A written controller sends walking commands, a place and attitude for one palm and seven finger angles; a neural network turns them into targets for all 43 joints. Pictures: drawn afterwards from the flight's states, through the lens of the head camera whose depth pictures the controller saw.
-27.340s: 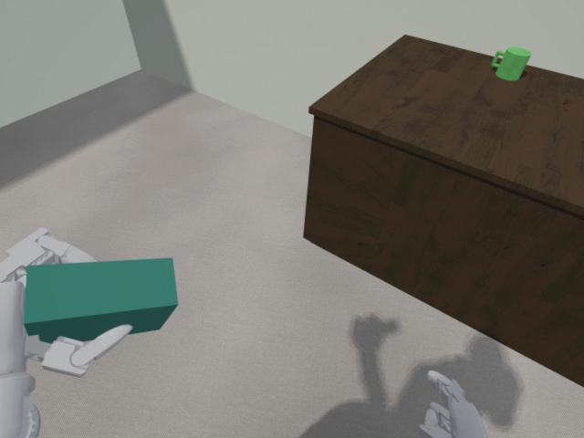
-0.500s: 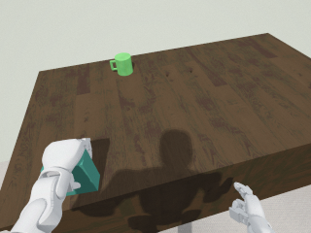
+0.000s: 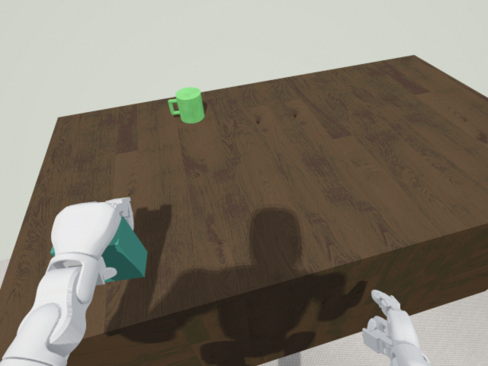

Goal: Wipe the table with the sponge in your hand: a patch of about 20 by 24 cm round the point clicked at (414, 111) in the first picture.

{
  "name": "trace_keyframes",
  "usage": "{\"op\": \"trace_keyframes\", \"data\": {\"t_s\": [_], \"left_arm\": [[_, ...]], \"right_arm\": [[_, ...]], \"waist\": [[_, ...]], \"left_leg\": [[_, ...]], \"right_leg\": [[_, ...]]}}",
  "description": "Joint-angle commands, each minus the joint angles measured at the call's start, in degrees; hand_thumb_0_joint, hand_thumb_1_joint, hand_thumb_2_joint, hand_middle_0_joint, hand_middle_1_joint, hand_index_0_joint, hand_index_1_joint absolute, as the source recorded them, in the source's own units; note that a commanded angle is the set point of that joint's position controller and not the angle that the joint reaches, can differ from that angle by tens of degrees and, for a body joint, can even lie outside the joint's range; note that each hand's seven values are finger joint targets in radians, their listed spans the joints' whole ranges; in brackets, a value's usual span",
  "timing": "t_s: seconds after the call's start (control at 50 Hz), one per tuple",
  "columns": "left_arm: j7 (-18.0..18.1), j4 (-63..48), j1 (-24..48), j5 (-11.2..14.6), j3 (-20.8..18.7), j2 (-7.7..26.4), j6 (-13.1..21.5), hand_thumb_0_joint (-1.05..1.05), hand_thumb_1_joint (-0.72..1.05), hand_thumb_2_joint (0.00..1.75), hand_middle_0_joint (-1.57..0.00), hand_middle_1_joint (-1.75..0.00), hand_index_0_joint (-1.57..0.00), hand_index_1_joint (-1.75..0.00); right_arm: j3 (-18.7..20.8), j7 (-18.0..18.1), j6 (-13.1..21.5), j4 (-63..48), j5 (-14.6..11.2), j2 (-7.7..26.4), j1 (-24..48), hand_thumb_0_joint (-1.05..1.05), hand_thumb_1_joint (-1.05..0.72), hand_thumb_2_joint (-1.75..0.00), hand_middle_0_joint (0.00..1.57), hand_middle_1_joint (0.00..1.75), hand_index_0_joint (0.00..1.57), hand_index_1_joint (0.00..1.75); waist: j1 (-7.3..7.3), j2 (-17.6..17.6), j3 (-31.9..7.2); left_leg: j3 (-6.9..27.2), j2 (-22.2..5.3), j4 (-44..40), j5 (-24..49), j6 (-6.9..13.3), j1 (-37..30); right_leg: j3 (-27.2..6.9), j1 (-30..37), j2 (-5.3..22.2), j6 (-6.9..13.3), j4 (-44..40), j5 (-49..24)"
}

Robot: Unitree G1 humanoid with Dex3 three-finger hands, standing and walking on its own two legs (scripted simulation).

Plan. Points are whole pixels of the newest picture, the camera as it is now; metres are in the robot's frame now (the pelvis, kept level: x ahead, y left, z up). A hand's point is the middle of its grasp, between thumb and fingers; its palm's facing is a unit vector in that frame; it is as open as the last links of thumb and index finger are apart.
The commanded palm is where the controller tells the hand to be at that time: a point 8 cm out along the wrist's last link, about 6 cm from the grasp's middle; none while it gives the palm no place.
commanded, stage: move the sponge above the wiping area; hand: left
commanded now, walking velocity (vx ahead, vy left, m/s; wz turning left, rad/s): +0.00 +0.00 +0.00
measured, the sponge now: (110, 257) +0.25 +0.30 +0.03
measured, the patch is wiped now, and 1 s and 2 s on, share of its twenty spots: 0.00 0.00 0.00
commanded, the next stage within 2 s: lower the sponge onto the table in 1.98 s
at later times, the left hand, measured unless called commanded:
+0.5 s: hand (77, 227) +0.26 +0.33 +0.10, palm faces +0.15 -0.01 -0.99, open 9.5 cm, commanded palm +0.22 +0.31 +0.13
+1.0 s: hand (65, 241) +0.24 +0.35 +0.09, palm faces +0.08 -0.07 -0.99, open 9.5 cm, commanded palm +0.21 +0.31 +0.13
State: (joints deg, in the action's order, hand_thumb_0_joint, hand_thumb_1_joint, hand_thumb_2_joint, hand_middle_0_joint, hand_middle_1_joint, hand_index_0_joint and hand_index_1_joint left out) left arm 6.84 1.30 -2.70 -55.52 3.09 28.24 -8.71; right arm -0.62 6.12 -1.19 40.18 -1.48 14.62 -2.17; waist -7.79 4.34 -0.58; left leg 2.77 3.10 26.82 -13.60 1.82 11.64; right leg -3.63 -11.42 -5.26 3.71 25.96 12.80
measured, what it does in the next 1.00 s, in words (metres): stands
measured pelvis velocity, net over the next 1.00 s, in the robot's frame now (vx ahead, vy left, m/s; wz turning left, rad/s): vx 0.00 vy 0.02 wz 0.01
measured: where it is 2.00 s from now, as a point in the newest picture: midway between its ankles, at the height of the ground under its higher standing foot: outside the picture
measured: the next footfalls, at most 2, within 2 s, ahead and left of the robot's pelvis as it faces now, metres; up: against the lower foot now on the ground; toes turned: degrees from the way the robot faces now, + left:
none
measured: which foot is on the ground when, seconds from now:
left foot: down 0.00-1.00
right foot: down 0.00-1.00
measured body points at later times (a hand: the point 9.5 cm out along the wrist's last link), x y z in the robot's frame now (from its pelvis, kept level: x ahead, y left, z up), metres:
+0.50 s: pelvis +0.01 +0.01 +0.00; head +0.00 -0.02 +0.45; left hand +0.25 +0.33 +0.15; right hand +0.25 -0.20 -0.09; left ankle +0.01 +0.10 -0.74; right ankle +0.01 -0.08 -0.74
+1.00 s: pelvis +0.00 +0.02 +0.00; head -0.01 -0.02 +0.45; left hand +0.23 +0.34 +0.14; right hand +0.25 -0.17 -0.08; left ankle +0.01 +0.10 -0.74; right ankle +0.01 -0.08 -0.74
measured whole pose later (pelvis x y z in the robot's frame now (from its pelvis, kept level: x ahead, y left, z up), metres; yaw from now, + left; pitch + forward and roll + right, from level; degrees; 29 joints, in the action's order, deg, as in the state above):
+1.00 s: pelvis +0.00 +0.02 +0.00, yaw +1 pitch -1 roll +0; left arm 5.5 2.4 -1.1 -50.5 1.1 27.1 -26.7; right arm -2.3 3.4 -4.9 40.1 -4.0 13.7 0.1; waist -6.3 5.4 -1.8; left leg 2.8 4.8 24.1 -11.7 3.3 11.1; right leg -3.9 -11.0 -3.5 1.8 23.9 11.8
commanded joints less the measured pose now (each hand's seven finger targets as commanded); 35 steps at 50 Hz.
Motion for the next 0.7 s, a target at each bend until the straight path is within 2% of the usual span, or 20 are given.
{"op": "trace_keyframes", "data": {"t_s": [0.0, 0.04, 0.06, 0.12, 0.16, 0.2, 0.22, 0.24, 0.26, 0.32, 0.34, 0.36, 0.42, 0.44, 0.46, 0.52, 0.58, 0.6, 0.64, 0.68], "left_arm": [[5.9, -2.9, 13.4, 2.9, -12.6, 12.6, -9.8, 0.0, 0.1, 1.3, -1.2, -1.6, -1.2, -1.6], [3.3, 1.5, 9.0, 5.5, -9.9, 10.3, -15.7, 0.0, 0.1, 1.3, -1.2, -1.6, -1.2, -1.6], [0.8, 2.3, 9.1, 6.1, -5.6, 7.8, -18.0, 0.0, 0.1, 1.3, -1.2, -1.6, -1.2, -1.6], [-5.1, -1.9, 9.5, 5.6, 0.9, 4.8, -20.2, 0.0, 0.1, 1.3, -1.2, -1.6, -1.2, -1.6], [-7.5, -6.7, 12.5, 4.0, 0.4, 7.0, -17.7, 0.0, 0.1, 1.3, -1.2, -1.6, -1.2, -1.6], [-7.8, -12.6, 16.7, 1.8, -3.3, 11.6, -12.0, 0.0, 0.1, 1.3, -1.2, -1.6, -1.2, -1.6], [-7.1, -16.0, 19.0, 0.9, -5.8, 14.5, -8.6, 0.0, 0.1, 1.3, -1.2, -1.6, -1.2, -1.6], [-5.3, -20.4, 22.2, 0.0, -10.9, 20.5, -5.2, 0.0, 0.1, 1.3, -1.2, -1.6, -1.2, -1.6], [-3.6, -22.2, 23.2, -1.6, -10.3, 18.3, -2.4, 0.0, 0.1, 1.3, -1.2, -1.6, -1.2, -1.6], [2.9, -16.0, 17.9, -3.1, -16.2, 20.2, -0.1, 0.0, 0.1, 1.3, -1.2, -1.6, -1.2, -1.6], [4.6, -15.6, 19.2, -2.6, -18.2, 21.7, -1.2, 0.0, 0.1, 1.3, -1.2, -1.6, -1.2, -1.6], [5.4, -12.7, 17.5, -1.6, -14.3, 16.0, -3.1, 0.0, 0.1, 1.3, -1.2, -1.6, -1.2, -1.6], [5.4, -5.3, 11.8, 2.6, -12.8, 13.3, -10.9, 0.0, 0.1, 1.3, -1.2, -1.6, -1.2, -1.6], [4.4, -3.4, 9.6, 4.1, -12.5, 12.9, -13.6, 0.0, 0.1, 1.3, -1.2, -1.6, -1.2, -1.6], [2.4, -2.4, 8.4, 5.2, -8.5, 9.5, -16.3, 0.0, 0.1, 1.3, -1.2, -1.6, -1.2, -1.6], [-4.0, -4.2, 7.1, 5.8, -1.6, 6.5, -20.3, 0.0, 0.1, 1.3, -1.2, -1.6, -1.2, -1.6], [-8.2, -10.3, 7.9, 4.4, -0.8, 7.1, -16.8, 0.0, 0.1, 1.3, -1.2, -1.6, -1.2, -1.6], [-8.6, -12.1, 10.2, 3.5, -2.8, 9.8, -14.4, 0.0, 0.1, 1.3, -1.2, -1.6, -1.2, -1.6], [-7.1, -20.3, 17.7, 1.7, -6.8, 15.3, -8.0, 0.0, 0.1, 1.3, -1.2, -1.6, -1.2, -1.6], [-3.7, -21.3, 19.2, -1.6, -10.4, 17.6, -2.5, 0.0, 0.1, 1.3, -1.2, -1.6, -1.2, -1.6]], "right_arm": [[1.7, -1.4, 1.2, -8.0, -1.4, 6.2, 13.2, 0.0, -0.9, -0.9, 0.2, 0.3, 0.2, 0.3], [1.3, -1.8, 0.3, -8.1, -2.4, 6.9, 15.2, 0.0, -0.9, -0.9, 0.2, 0.3, 0.2, 0.3], [0.8, -1.9, -0.4, -8.8, -2.8, 7.2, 15.2, 0.0, -0.9, -0.9, 0.2, 0.3, 0.2, 0.3], [0.4, -1.9, -0.7, -11.2, -3.2, 7.2, 15.2, 0.0, -0.9, -0.9, 0.2, 0.3, 0.2, 0.3], [0.2, -1.8, -0.1, -11.9, -2.5, 7.2, 14.5, 0.0, -0.9, -0.9, 0.2, 0.3, 0.2, 0.3], [0.3, -1.5, 0.6, -12.1, -1.3, 6.6, 12.6, 0.0, -0.9, -0.9, 0.2, 0.3, 0.2, 0.3], [0.4, -1.1, 1.1, -12.2, -0.6, 6.1, 11.7, 0.0, -0.9, -0.9, 0.2, 0.3, 0.2, 0.3], [0.6, -0.5, 1.8, -11.7, 0.0, 6.2, 11.5, 0.0, -0.9, -0.9, 0.2, 0.3, 0.2, 0.3], [0.6, -0.1, 2.4, -12.0, 0.6, 5.0, 10.8, 0.0, -0.9, -0.9, 0.2, 0.3, 0.2, 0.3], [1.6, 0.1, 2.5, -9.4, 1.1, 5.6, 9.2, 0.0, -0.9, -0.9, 0.2, 0.3, 0.2, 0.3], [1.6, -0.2, 2.3, -9.0, 0.6, 6.1, 9.8, 0.0, -0.9, -0.9, 0.2, 0.3, 0.2, 0.3], [1.8, -0.7, 2.1, -8.9, -0.1, 5.2, 9.8, 0.0, -0.9, -0.9, 0.2, 0.3, 0.2, 0.3], [1.7, -1.7, 0.5, -8.3, -1.5, 6.2, 12.8, 0.0, -0.9, -0.9, 0.2, 0.3, 0.2, 0.3], [1.5, -2.0, 0.1, -8.3, -2.0, 6.7, 14.3, 0.0, -0.9, -0.9, 0.2, 0.3, 0.2, 0.3], [1.0, -2.3, -0.4, -9.0, -2.3, 6.8, 14.8, 0.0, -0.9, -0.9, 0.2, 0.3, 0.2, 0.3], [0.6, -2.3, -1.2, -10.9, -3.0, 7.2, 15.3, 0.0, -0.9, -0.9, 0.2, 0.3, 0.2, 0.3], [0.3, -2.4, -0.3, -12.3, -2.2, 6.8, 13.9, 0.0, -0.9, -0.9, 0.2, 0.3, 0.2, 0.3], [0.3, -2.1, -0.2, -12.2, -1.6, 6.8, 12.8, 0.0, -0.9, -0.9, 0.2, 0.3, 0.2, 0.3], [0.4, -1.3, 0.9, -12.2, -0.4, 6.3, 12.1, 0.0, -0.9, -0.9, 0.2, 0.3, 0.2, 0.3], [0.6, -0.5, 2.1, -11.8, 0.8, 5.0, 10.4, 0.0, -0.9, -0.9, 0.2, 0.3, 0.2, 0.3]], "waist": [[0.23, -3.1, -10.2], [0.5, -5.8, -6.6], [1.32, -6.6, -6.4], [3.0, -6.6, -7.8], [3.29, -4.6, -11.4], [3.04, -4.7, -16.5], [2.6, -3.3, -18.1], [2.0, -0.2, -18.6], [1.07, 2.6, -20.9], [0.28, 5.7, -16.4], [0.11, 6.0, -15.3], [0.84, 4.4, -13.1], [0.2, -1.3, -10.6], [0.19, -1.5, -8.9], [0.57, -3.4, -9.3], [2.5, -5.5, -8.7], [3.28, -5.3, -12.6], [3.1, -6.0, -13.7], [2.88, -1.7, -15.8], [1.01, 2.7, -16.9]], "left_leg": [[3.6, -0.6, -3.8, 11.1, -1.1, -1.7], [2.8, -0.4, -4.7, 9.1, -0.9, -0.6], [2.7, -0.3, -4.8, 8.0, -0.6, 0.4], [3.1, -0.1, -4.2, 9.1, 0.4, 0.0], [3.5, 0.3, -2.9, 9.6, 1.3, -1.8], [3.7, 0.5, -1.7, 12.3, 1.8, -4.0], [3.7, 0.4, -1.3, 13.3, 1.9, -5.4], [4.3, 0.0, -1.3, 13.1, 1.7, -6.3], [4.3, 0.1, -1.1, 15.1, 1.4, -7.5], [5.0, -0.6, -1.3, 17.7, -0.7, -7.1], [5.4, -0.6, -1.8, 16.7, -0.8, -6.5], [4.6, -1.0, -2.3, 15.9, -0.8, -5.0], [3.7, -0.8, -3.8, 13.7, -1.4, -2.7], [3.6, -0.6, -4.3, 12.7, -1.3, -2.3], [3.3, -0.6, -4.6, 12.6, -1.1, -1.4], [3.7, -0.5, -4.5, 12.4, -0.3, -0.8], [4.0, -0.3, -2.7, 13.4, 1.2, -3.0], [4.5, -0.4, -2.5, 13.5, 1.3, -3.6], [5.2, -1.0, -2.5, 13.1, 1.2, -6.1], [6.0, -1.3, -2.3, 15.0, 0.6, -8.0]], "right_leg": [[-6.9, 2.8, 3.8, 1.6, -5.3, -9.0], [-6.8, 2.9, 4.0, 1.0, -6.3, -7.6], [-5.5, 3.2, 4.1, 0.5, -6.2, -7.2], [-4.9, 4.1, 4.5, 0.1, -5.0, -10.5], [-4.9, 4.1, 4.1, 0.4, -4.4, -11.0], [-5.4, 5.2, 3.9, 0.4, -3.3, -13.7], [-5.8, 5.7, 3.8, 0.5, -3.0, -14.3], [-7.4, 5.6, 3.1, 1.1, -2.8, -13.5], [-6.0, 6.0, 3.1, 1.4, -2.0, -13.3], [-7.3, 2.4, 2.6, 2.8, -3.2, -12.3], [-8.3, 2.2, 2.5, 3.3, -3.4, -11.9], [-6.4, 1.9, 2.9, 2.6, -3.7, -11.3], [-6.0, 3.4, 3.6, 1.8, -4.7, -11.3], [-6.5, 3.4, 3.6, 1.7, -5.3, -10.4], [-4.7, 4.5, 3.9, 1.1, -5.0, -11.4], [-4.2, 5.1, 4.5, 0.3, -4.5, -13.1], [-4.1, 5.1, 4.2, 0.3, -3.7, -14.8], [-4.2, 4.5, 4.0, 0.3, -3.6, -14.1], [-5.5, 3.6, 3.0, 0.9, -3.3, -11.6], [-5.0, 2.9, 2.6, 1.6, -2.9, -9.4]]}}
